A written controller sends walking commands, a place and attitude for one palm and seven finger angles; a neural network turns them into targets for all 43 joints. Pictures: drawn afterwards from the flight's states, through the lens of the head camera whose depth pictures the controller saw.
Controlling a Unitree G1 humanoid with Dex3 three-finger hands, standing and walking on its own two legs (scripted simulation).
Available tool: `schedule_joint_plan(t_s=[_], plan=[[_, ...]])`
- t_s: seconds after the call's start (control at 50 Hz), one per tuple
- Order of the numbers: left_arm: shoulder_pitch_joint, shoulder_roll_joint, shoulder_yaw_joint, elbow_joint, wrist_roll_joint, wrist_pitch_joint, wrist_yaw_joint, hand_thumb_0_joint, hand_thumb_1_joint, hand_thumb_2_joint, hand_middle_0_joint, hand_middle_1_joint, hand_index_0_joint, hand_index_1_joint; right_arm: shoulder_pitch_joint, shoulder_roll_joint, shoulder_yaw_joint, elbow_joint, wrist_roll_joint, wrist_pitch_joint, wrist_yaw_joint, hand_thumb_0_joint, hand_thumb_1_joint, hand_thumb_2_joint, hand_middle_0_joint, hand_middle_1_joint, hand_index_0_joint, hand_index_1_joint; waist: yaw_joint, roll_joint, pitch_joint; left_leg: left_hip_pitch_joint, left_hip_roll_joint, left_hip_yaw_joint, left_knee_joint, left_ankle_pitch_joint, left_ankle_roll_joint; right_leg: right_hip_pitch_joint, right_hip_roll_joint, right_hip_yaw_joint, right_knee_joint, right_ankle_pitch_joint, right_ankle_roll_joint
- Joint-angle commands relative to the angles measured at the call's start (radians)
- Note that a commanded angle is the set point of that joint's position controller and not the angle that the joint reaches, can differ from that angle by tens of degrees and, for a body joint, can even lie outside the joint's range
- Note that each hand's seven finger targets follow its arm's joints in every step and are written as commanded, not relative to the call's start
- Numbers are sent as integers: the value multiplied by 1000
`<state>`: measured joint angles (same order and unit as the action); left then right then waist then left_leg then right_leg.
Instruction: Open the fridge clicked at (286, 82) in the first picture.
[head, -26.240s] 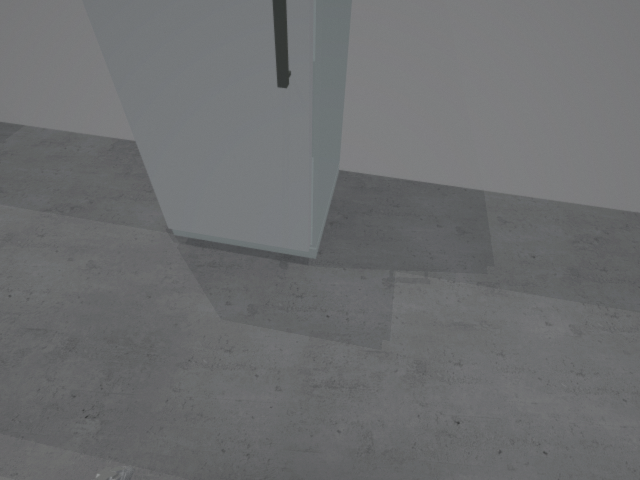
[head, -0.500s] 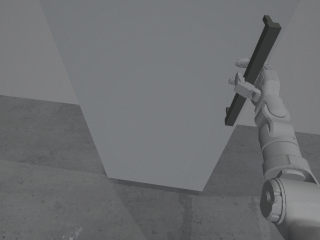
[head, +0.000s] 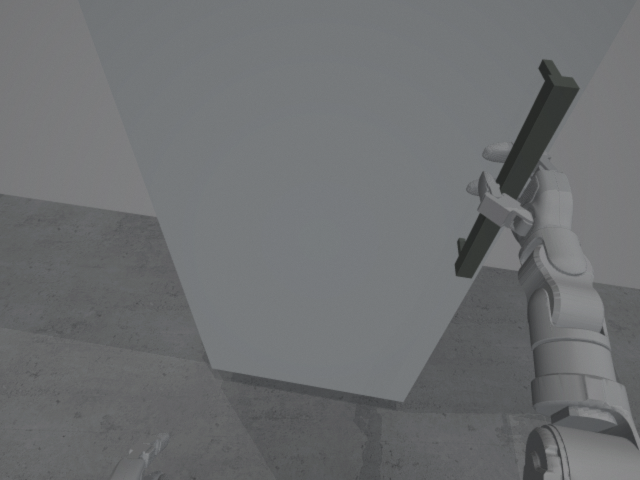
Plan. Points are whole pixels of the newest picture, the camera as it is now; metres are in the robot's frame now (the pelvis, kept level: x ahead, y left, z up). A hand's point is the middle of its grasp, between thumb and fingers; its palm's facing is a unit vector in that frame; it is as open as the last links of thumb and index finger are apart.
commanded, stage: pull the door a little, standing still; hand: right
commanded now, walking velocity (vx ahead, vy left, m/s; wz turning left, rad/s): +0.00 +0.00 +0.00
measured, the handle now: (498, 186) +0.46 -0.17 +0.16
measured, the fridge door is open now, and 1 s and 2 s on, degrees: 0 1 1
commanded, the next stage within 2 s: walk backward, drawing the door open in 0.58 s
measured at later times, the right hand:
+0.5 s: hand (488, 202) +0.41 -0.14 +0.18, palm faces +0.06 +1.00 -0.03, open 5.8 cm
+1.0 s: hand (494, 204) +0.42 -0.15 +0.17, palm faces +0.18 +0.93 -0.32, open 6.6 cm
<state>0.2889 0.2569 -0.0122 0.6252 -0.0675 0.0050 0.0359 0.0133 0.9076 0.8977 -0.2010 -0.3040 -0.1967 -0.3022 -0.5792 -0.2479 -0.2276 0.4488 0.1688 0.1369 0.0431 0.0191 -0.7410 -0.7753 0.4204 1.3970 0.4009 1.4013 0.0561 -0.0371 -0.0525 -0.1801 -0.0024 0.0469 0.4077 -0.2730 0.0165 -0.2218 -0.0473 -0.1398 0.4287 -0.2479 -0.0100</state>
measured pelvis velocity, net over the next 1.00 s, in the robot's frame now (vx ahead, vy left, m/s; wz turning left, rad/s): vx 0.17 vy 0.02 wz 0.06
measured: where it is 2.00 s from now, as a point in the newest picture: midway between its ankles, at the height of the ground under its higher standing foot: outside the picture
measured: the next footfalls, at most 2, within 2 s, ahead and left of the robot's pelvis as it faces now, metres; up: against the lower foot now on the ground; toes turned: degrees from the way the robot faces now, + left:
left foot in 1.08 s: +0.38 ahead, +0.05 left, +0.00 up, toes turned -4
right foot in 1.38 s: +0.30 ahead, -0.01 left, +0.00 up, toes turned -13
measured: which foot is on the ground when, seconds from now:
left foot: down 0.00-0.86, up 0.88-1.00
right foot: down 0.00-1.00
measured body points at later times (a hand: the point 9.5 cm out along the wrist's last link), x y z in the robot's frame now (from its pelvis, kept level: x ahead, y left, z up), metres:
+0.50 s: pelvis +0.05 +0.01 +0.00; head +0.05 +0.04 +0.45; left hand +0.21 +0.24 -0.09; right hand +0.40 -0.20 +0.18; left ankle -0.04 +0.10 -0.74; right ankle -0.02 -0.13 -0.73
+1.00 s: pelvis +0.17 +0.02 +0.03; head +0.25 +0.05 +0.47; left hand +0.33 +0.25 -0.09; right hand +0.40 -0.20 +0.19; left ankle +0.17 +0.08 -0.66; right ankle +0.01 -0.14 -0.69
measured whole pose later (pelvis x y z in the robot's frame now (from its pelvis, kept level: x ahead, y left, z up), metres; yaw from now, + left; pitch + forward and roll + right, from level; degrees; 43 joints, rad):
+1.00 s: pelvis +0.17 +0.02 +0.03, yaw +3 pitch +3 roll +0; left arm 0.20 0.21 0.03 0.52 0.01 -0.02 0.01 0.01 0.91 0.90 -0.20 -0.30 -0.20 -0.30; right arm 0.47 -0.24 -0.19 -0.61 0.09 -0.06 -0.09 -0.07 -0.54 -0.81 0.45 1.40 0.33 1.40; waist -0.02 -0.08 0.11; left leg -0.49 -0.08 0.08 0.92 -0.40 0.02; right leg 0.01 -0.02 0.11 0.43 -0.08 0.01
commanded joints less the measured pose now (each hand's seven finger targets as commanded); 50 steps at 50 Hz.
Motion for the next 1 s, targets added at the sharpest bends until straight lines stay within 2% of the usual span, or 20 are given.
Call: schedule_joint_plan(t_s=[0.0, 0.06, 0.12, 0.3, 0.5, 0.54, 0.64, 0.66, 0.68, 0.7, 0.72, 0.78, 0.8, 0.82, 0.84, 0.86, 0.88, 0.92, 0.94, 0.98], plan=[[-104, 118, 45, -164, 2, -34, 3, 0, 900, 900, -200, -300, -200, -300, -295, -146, -17, -390, 27, -20, 25, 0, -900, -900, 450, 1400, 450, 1400, -77, 13, -366, 131, -14, -3, 29, 677, 2, 246, 25, 94, 41, 652, -38], [-112, 116, 46, -166, 7, -25, 5, 0, 900, 900, -200, -300, -200, -300, -296, -163, -31, -442, 23, 9, 11, 0, -900, -900, 450, 1400, 450, 1400, -76, 19, -386, 141, -12, -5, 30, 713, 1, 266, 25, 98, 47, 696, -40], [-109, 114, 41, -141, 13, -13, 17, 0, 900, 900, -200, -300, -200, -300, -409, -129, 10, -398, 16, 39, 0, 0, -900, -900, 450, 1400, 450, 1400, -43, 38, -348, 111, -14, -2, 25, 703, 1, 255, 33, 105, 53, 653, -39], [-176, 93, 28, -195, 18, -1, 8, 0, 900, 900, -200, -300, -200, -300, -139, -97, 15, -557, 29, 51, 24, 0, -900, -900, 450, 1400, 450, 1400, -90, 41, -365, 175, -1, 2, 43, 760, -1, 250, 40, 112, 47, 683, -39], [-250, 72, 12, -270, 17, -9, -13, 0, 900, 900, -200, -300, -200, -300, 367, -122, -50, -939, 72, 105, 57, 0, -900, -900, 450, 1400, 450, 1400, -135, 32, -328, 222, 14, 6, 74, 849, -16, 174, 43, 115, 48, 672, -34], [-260, 71, 8, -282, 17, -14, -17, 0, 900, 900, -200, -300, -200, -300, 514, -119, -63, -1007, 86, 126, 60, 0, -900, -900, 450, 1400, 450, 1400, -144, 60, -308, 222, 14, 13, 79, 848, -18, 148, 42, 118, 51, 653, -31], [-268, 56, 4, -306, 20, -38, -35, 0, 900, 900, -200, -300, -200, -300, 877, -91, -78, -1297, 118, 132, 60, 0, -900, -900, 450, 1400, 450, 1400, -154, 13, -249, 181, 10, 32, 80, 806, -16, 125, 34, 134, 58, 672, -21], [-256, 55, 6, -304, 22, -44, -36, 0, 900, 900, -200, -300, -200, -300, 916, -110, -101, -1359, 125, 121, 58, 0, -900, -900, 450, 1400, 450, 1400, -148, 12, -240, 187, 14, 35, 83, 839, -17, 114, 34, 138, 64, 682, -17], [-198, 137, 14, -266, 45, -33, -1, 0, 900, 900, -200, -300, -200, -300, 398, -465, -274, -1299, -57, -36, -74, 0, -900, -900, 450, 1400, 450, 1400, -48, 16, -131, 162, 34, -30, 67, 923, -22, 34, 40, 138, 159, 683, -28], [-172, 100, 26, -241, 59, -36, 6, 0, 900, 900, -200, -300, -200, -300, 651, -263, -192, -1077, -54, -80, -105, 0, -900, -900, 450, 1400, 450, 1400, -54, 98, -118, 221, 69, 6, 109, 1004, 1, -59, 52, 148, 219, 573, -18], [-188, 96, 23, -266, 62, -37, 13, 0, 900, 900, -200, -300, -200, -300, 816, -194, -122, -1064, -64, -117, -110, 0, -900, -900, 450, 1400, 450, 1400, -88, 134, -101, 311, 83, 10, 137, 1084, 4, -188, 80, 135, 242, 415, -13], [-191, 75, 22, -275, 62, -54, 40, 0, 900, 900, -200, -300, -200, -300, 835, -206, -107, -1188, -65, -230, -128, 0, -900, -900, 450, 1400, 450, 1400, -111, 118, -61, 520, 138, 8, 280, 1266, 40, -457, 118, 113, 190, 204, 9], [-180, 72, 25, -272, 65, -63, 42, 0, 900, 900, -200, -300, -200, -300, 834, -192, -94, -1221, -62, -253, -131, 0, -900, -900, 450, 1400, 450, 1400, -99, 81, -70, 492, 127, 26, 349, 1284, 28, -407, 115, 101, 97, 271, 11], [-158, 74, 32, -262, 68, -72, 44, 0, 900, 900, -200, -300, -200, -300, 804, -173, -73, -1274, -55, -271, -132, 0, -900, -900, 450, 1400, 450, 1400, -61, 16, -100, 381, 66, 86, 484, 1281, -14, -220, 90, 93, -75, 557, 7], [-145, 87, 46, -245, 73, -77, 39, 0, 900, 900, -200, -300, -200, -300, 803, -174, -60, -1334, -44, -274, -137, 0, -900, -900, 450, 1400, 450, 1400, -24, -140, -147, -21, -64, 148, 664, 761, -77, 253, 2, 172, -182, 1255, -36], [-125, 94, 75, -243, 97, -66, 5, 0, 900, 900, -200, -300, -200, -300, 770, -111, -1, -1368, -62, -289, -131, 0, -900, -900, 450, 1400, 450, 1400, 0, -375, -92, -555, -169, 120, 778, -37, -58, 727, -113, 352, -47, 1739, -88], [-98, 81, 89, -218, 114, -67, -31, 0, 900, 900, -200, -300, -200, -300, 774, -114, -8, -1351, -101, -294, -139, 0, -900, -900, 450, 1400, 450, 1400, 30, -440, -84, -771, -152, 101, 784, -371, -21, 858, -150, 409, 52, 1756, -49], [-122, 75, 98, -252, 87, -71, -48, 0, 900, 900, -200, -300, -200, -300, 820, -122, -43, -1383, -123, -308, -155, 0, -900, -900, 450, 1400, 450, 1400, -6, -239, -59, -797, -137, 82, 602, -284, 19, 824, -134, 387, 119, 1467, -59], [-129, 57, 85, -257, 75, -77, -36, 0, 900, 900, -200, -300, -200, -300, 837, -138, -55, -1399, -114, -310, -158, 0, -900, -900, 450, 1400, 450, 1400, -19, -143, -79, -662, -123, 70, 403, -203, 14, 734, -122, 359, 127, 1412, -51], [-148, 21, 57, -276, 52, -113, -6, 0, 900, 900, -200, -300, -200, -300, 888, -156, -63, -1410, -86, -294, -154, 0, -900, -900, 450, 1400, 450, 1400, -36, -136, -83, -145, -124, 93, 12, 297, 7, 387, -33, 271, 176, 1215, 41]])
